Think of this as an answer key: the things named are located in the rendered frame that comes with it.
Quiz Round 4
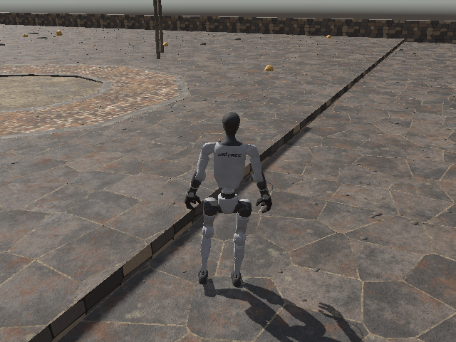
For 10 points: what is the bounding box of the humanoid robot torso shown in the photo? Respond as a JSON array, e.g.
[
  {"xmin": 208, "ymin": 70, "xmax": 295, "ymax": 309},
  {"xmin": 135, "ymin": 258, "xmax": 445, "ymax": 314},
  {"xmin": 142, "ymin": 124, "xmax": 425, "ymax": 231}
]
[{"xmin": 213, "ymin": 142, "xmax": 247, "ymax": 214}]

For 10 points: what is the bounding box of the robot left shin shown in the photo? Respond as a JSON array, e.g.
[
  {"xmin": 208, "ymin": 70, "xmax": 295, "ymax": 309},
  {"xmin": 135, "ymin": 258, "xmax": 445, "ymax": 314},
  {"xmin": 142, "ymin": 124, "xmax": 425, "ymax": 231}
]
[{"xmin": 200, "ymin": 226, "xmax": 211, "ymax": 275}]

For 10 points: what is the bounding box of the robot left upper arm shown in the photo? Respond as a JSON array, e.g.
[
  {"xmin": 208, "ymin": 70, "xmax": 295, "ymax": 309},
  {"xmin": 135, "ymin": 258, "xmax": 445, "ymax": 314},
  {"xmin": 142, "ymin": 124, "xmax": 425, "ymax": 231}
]
[{"xmin": 195, "ymin": 142, "xmax": 215, "ymax": 181}]

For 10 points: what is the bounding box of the robot right hand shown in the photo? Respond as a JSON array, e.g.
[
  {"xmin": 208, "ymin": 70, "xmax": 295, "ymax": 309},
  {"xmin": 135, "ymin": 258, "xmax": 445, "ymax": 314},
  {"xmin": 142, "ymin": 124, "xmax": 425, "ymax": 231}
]
[{"xmin": 256, "ymin": 196, "xmax": 272, "ymax": 213}]

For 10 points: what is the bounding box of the left robot forearm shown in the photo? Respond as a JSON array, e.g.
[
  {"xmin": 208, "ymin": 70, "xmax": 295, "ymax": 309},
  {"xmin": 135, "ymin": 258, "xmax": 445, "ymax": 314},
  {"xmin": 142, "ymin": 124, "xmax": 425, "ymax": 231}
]
[{"xmin": 187, "ymin": 170, "xmax": 202, "ymax": 197}]

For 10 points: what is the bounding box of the right robot forearm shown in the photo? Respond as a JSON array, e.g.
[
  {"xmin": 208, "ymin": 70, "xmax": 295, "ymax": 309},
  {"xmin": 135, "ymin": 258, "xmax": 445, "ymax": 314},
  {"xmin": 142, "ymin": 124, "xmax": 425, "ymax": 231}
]
[{"xmin": 256, "ymin": 172, "xmax": 270, "ymax": 200}]

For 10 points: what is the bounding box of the robot left hand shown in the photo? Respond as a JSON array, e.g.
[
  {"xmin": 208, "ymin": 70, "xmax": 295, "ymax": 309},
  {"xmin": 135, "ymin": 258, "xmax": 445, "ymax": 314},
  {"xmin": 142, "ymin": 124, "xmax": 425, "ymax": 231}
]
[{"xmin": 185, "ymin": 195, "xmax": 201, "ymax": 210}]

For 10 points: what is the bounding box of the robot right upper arm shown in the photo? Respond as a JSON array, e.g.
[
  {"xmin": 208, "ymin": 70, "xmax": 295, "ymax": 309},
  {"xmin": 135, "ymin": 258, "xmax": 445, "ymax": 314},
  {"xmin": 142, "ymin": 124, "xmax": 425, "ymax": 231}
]
[{"xmin": 245, "ymin": 144, "xmax": 264, "ymax": 182}]

